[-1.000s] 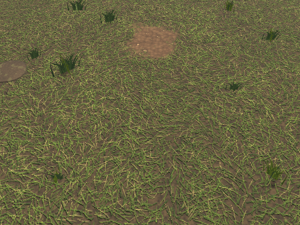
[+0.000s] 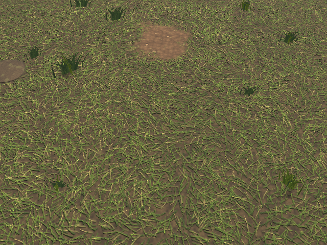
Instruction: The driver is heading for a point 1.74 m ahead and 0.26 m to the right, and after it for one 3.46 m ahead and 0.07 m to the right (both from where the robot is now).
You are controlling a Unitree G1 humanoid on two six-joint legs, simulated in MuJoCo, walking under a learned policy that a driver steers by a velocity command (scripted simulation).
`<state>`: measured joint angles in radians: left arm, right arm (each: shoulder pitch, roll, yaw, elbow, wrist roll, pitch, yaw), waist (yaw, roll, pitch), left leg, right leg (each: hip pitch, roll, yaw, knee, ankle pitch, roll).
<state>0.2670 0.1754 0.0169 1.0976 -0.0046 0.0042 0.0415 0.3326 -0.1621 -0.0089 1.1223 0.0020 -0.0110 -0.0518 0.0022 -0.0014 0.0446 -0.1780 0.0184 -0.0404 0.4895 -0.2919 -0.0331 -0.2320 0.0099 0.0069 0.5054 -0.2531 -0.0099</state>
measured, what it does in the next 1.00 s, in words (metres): walks ahead: right foot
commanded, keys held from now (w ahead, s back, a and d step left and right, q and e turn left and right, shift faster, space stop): no key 0.26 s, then w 0.74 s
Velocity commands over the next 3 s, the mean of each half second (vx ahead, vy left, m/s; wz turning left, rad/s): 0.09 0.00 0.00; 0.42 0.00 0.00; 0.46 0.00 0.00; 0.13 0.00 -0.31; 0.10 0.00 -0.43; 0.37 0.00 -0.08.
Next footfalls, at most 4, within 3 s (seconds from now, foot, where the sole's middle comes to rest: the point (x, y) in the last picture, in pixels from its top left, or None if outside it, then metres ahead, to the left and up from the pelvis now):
0.96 right None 0.42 -0.09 -0.77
1.50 left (136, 194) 0.73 0.16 -0.77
2.02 right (189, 206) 0.67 -0.08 -0.77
2.52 left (144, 185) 0.77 0.12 -0.77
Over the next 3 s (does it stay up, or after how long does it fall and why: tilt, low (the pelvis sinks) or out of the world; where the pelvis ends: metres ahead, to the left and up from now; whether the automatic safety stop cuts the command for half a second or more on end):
stays up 0.85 -0.09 -0.02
